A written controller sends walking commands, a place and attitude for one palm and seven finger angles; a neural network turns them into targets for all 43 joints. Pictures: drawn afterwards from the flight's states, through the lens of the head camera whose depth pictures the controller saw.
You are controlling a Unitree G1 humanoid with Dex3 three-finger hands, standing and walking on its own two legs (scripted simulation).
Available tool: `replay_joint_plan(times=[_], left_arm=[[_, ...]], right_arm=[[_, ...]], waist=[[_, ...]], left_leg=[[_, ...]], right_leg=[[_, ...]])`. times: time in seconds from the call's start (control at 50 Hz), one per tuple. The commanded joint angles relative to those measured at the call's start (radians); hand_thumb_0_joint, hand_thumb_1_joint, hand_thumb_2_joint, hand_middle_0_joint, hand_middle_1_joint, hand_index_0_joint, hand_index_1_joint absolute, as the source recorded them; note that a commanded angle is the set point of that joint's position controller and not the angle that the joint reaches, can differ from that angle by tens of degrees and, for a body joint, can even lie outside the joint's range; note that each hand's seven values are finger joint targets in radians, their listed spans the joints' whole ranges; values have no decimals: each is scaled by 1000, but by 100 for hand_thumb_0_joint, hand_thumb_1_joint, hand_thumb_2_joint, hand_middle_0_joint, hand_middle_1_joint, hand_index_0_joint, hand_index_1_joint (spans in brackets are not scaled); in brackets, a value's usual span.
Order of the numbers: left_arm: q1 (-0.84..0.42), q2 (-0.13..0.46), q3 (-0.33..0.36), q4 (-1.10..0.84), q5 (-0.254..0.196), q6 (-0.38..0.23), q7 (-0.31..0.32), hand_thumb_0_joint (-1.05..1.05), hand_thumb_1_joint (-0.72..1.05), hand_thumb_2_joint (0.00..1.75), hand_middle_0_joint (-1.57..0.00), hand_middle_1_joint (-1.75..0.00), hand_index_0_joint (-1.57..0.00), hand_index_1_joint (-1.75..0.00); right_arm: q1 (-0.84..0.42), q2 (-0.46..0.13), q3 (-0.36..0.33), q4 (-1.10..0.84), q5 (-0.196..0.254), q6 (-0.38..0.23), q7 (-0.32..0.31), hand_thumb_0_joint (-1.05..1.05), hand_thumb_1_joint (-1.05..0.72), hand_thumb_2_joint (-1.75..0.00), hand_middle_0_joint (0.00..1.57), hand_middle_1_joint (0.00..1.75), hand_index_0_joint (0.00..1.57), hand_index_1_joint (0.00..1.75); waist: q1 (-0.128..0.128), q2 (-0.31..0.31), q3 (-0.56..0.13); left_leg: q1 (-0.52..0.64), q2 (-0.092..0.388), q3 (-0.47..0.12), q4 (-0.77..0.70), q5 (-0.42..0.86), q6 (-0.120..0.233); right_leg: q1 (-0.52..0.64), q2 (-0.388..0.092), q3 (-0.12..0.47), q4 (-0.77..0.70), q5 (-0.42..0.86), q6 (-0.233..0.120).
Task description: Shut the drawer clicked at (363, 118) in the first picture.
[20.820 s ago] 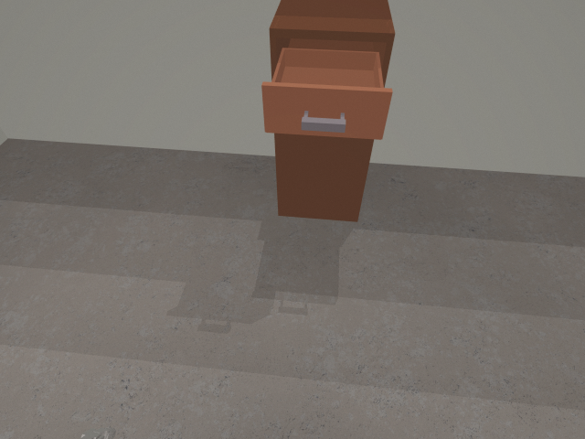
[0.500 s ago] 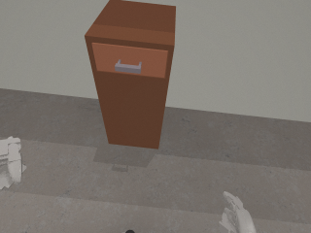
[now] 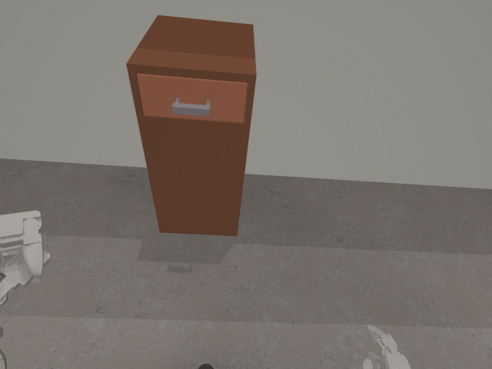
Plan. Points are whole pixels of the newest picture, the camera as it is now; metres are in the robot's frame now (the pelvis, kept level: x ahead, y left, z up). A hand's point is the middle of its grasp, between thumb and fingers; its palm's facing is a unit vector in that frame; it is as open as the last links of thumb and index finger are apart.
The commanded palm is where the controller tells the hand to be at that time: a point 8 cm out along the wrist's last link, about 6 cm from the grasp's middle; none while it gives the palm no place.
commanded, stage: stop stepping back and stand still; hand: left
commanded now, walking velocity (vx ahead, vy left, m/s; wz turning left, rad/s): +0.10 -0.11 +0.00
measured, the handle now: (192, 105) +0.85 +0.18 -0.03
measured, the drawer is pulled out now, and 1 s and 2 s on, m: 0.00 0.00 0.00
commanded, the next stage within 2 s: let the arm hang, fingers relaxed in 0.98 s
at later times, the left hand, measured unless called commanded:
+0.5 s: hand (32, 299) +0.15 +0.23 +0.18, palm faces +0.30 -0.81 -0.50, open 3.3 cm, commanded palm +0.10 +0.28 +0.18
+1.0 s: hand (58, 277) +0.18 +0.22 +0.16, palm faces +0.33 -0.82 -0.47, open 3.3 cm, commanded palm +0.13 +0.27 +0.18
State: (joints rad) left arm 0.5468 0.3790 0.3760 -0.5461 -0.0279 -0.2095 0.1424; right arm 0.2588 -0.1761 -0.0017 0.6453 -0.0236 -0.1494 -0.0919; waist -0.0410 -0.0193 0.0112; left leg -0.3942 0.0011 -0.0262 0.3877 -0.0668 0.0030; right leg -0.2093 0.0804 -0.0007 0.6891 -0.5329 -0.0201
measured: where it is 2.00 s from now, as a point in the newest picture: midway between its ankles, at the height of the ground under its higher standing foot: outside the picture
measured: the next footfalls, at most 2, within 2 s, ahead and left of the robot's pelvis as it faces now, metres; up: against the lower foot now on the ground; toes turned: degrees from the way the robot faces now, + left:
left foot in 0.22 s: +0.06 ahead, +0.12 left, +0.00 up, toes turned +1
right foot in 0.50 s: +0.02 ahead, -0.11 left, +0.00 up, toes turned -6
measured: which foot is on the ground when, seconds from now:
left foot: down 0.00-0.04, up 0.06-0.20, down 0.22-1.00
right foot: down 0.00-0.24, up 0.26-0.48, down 0.50-1.00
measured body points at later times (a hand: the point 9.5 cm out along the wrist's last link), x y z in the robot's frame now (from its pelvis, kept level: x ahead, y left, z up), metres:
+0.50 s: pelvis -0.04 +0.00 +0.00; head -0.04 +0.02 +0.45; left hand +0.13 +0.27 +0.20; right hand +0.09 -0.22 -0.08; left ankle +0.02 +0.13 -0.73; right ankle -0.03 -0.10 -0.73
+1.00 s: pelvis -0.01 -0.01 +0.00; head +0.00 -0.01 +0.45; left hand +0.16 +0.26 +0.19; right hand +0.15 -0.25 -0.08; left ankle +0.02 +0.12 -0.73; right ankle -0.02 -0.10 -0.73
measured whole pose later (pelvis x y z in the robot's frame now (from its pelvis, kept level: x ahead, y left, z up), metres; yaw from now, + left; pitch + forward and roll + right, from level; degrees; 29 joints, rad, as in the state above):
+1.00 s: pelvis -0.01 -0.01 +0.00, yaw -2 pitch +0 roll +0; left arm 0.64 0.37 0.35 -0.54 -0.03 -0.22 0.14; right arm 0.19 -0.21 0.00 0.61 0.00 -0.12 -0.08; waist -0.01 0.02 0.02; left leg -0.27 0.04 0.03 0.50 -0.22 -0.01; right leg -0.21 0.01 -0.09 0.48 -0.27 -0.03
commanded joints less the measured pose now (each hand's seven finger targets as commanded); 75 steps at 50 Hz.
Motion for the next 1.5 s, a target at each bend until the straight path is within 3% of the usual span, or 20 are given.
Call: replay_joint_plan(times=[0.0, 0.04, 0.06, 0.16, 0.18, 0.2, 0.26, 0.3, 0.38, 0.42, 0.44, 0.48, 0.5, 0.58, 0.66, 1.04, 1.06, 1.18, 1.34, 1.48], left_arm=[[175, 194, 120, -318, -13, -53, 4, 0, 90, 90, -140, -160, -140, -160], [93, 225, 166, -369, -28, -31, 3, 0, 90, 90, -140, -160, -140, -160], [47, 197, 158, -303, -31, -26, 3, 0, 90, 90, -140, -160, -140, -160], [-137, 106, 34, -123, -7, -1, 27, 0, 90, 90, -140, -160, -140, -160], [-171, 115, 30, -159, -4, -12, 28, 0, 90, 90, -140, -160, -140, -160], [-187, 119, 26, -217, 2, -31, 33, 0, 90, 90, -140, -160, -140, -160], [-115, 189, 82, -331, -1, -41, 14, 0, 90, 90, -140, -160, -140, -160], [36, 167, 81, -363, 3, -40, 16, 0, 90, 90, -140, -160, -140, -160], [137, 169, 114, -316, 3, -32, 35, 0, 90, 90, -140, -160, -140, -160], [121, 164, 119, -241, 9, -25, 41, 0, 90, 90, -140, -160, -140, -160], [108, 160, 114, -222, 6, -22, 40, 0, 90, 90, -140, -160, -140, -160], [50, 203, 146, -210, -18, -27, 37, 0, 90, 90, -140, -160, -140, -160], [-8, 220, 164, -221, -17, -44, 44, 0, 90, 90, -140, -160, -140, -160], [53, 135, 93, -217, -13, -44, 30, 0, 90, 90, -140, -160, -140, -160], [61, 155, 107, -219, -1, -67, 20, 0, 90, 90, -140, -160, -140, -160], [88, 143, 92, -206, -19, -53, 19, 0, 90, 90, -140, -160, -140, -160], [-58, 26, -311, 621, 61, 66, -117, 0, 90, 90, -140, -160, -140, -160], [-226, 46, -279, 914, 70, 189, -141, 0, 90, 90, -116, -134, -116, -134], [-296, 6, -340, 1383, 44, 214, -129, 0, 90, 90, -84, -99, -84, -99], [-267, -13, -341, 1570, 39, 205, -128, 0, 90, 90, -56, -69, -56, -69]], right_arm=[[-124, -127, -43, -186, -6, -39, 23, 0, -90, -90, 20, 30, 20, 30], [-127, -131, -50, -155, -17, 18, 25, 0, -90, -90, 20, 30, 20, 30], [-118, -118, -38, -145, -10, 21, 27, 0, -90, -90, 20, 30, 20, 30], [-135, -133, -16, -134, 16, -3, -15, 0, -90, -90, 20, 30, 20, 30], [-127, -157, -13, -142, 16, -21, -22, 0, -90, -90, 20, 30, 20, 30], [-105, -162, -12, -161, 20, -36, -21, 0, -90, -90, 20, 30, 20, 30], [-126, -120, -19, -164, 4, -67, 14, 0, -90, -90, 20, 30, 20, 30], [-128, -117, -16, -171, 10, -69, 39, 0, -90, -90, 20, 30, 20, 30], [-139, -132, -15, -185, 3, -36, 38, 0, -90, -90, 20, 30, 20, 30], [-126, -137, -25, -184, 2, -6, 25, 0, -90, -90, 20, 30, 20, 30], [-119, -135, -30, -186, 4, 6, 21, 0, -90, -90, 20, 30, 20, 30], [-113, -121, -30, -181, 9, 17, 19, 0, -90, -90, 20, 30, 20, 30], [-110, -123, -33, -165, 15, -1, 18, 0, -90, -90, 20, 30, 20, 30], [-130, -135, -36, -149, 25, -12, 11, 0, -90, -90, 20, 30, 20, 30], [-153, -145, -32, -156, 22, -26, -1, 0, -90, -90, 20, 30, 20, 30], [-148, -139, -35, -192, 26, -2, 6, 0, -90, -90, 20, 30, 20, 30], [-203, -287, -87, 49, 38, -63, 97, 0, -90, -90, 20, 30, 20, 30], [-105, -243, -56, 55, 6, 103, 99, 0, -90, -90, 20, 30, 20, 30], [-113, -181, -14, 237, 1, 148, 84, 0, -90, -90, 20, 30, 20, 30], [-7, -161, -20, 366, 7, 152, 71, 0, -90, -90, 20, 30, 20, 30]], waist=[[52, 124, -162], [39, -126, -102], [30, -164, -83], [0, -18, 66], [8, 172, 67], [9, 340, 35], [12, 241, -55], [31, 136, -56], [35, 307, -27], [35, 233, -34], [31, 136, -33], [20, -139, -36], [24, -138, -76], [18, -26, -51], [33, 132, 11], [38, 45, -116], [-9, 79, -67], [37, -203, -120], [49, 138, -23], [42, 73, -36]], left_leg=[[70, 26, 32, -22, -399, -53], [110, -39, 66, 598, -236, -45], [11, -28, 8, 714, -258, -41], [137, 56, 50, 130, -325, 19], [145, 104, -53, -49, -399, 44], [223, 253, -326, -141, -412, 106], [231, 339, -523, -237, -439, 142], [182, 312, -378, -203, -348, 155], [-79, 221, -141, -250, -561, 76], [-140, 171, -69, -128, -578, 51], [-136, 118, -18, 5, -507, 34], [-149, 27, 53, 385, -289, 2], [-128, 35, 46, 456, -302, -4], [146, 50, 34, 135, -166, 18], [102, 122, -92, -25, -179, 47], [210, 80, -7, 43, 121, 18], [180, 113, -24, 179, 288, 17], [100, 66, -42, 197, 81, 40], [115, 85, -74, 7, -58, 29], [184, 96, -67, -26, -92, 31]], right_leg=[[96, -50, -19, -355, 22, -51], [-335, -371, 289, -545, -115, -180], [-352, -391, 340, -561, -234, -208], [-303, -256, 64, -328, -146, -82], [-267, -178, 16, -150, -50, -47], [-340, -94, -51, 56, 33, 4], [-370, -92, 53, 340, 27, 15], [-296, -119, 41, 248, 109, 17], [38, -55, -112, -10, 105, 6], [170, -48, -119, -185, 93, -9], [168, -83, -57, -292, 94, -30], [65, -362, 327, -475, 144, -145], [62, -407, 349, -448, 237, -170], [-100, -273, 113, -313, 192, -69], [-96, -154, 25, -256, 184, 10], [43, -154, 12, -289, 535, 13], [-102, -196, -37, -135, 607, -5], [-14, -244, 34, -188, 557, -57], [24, -196, 31, -304, 275, -28], [42, -202, 7, -372, 265, -37]])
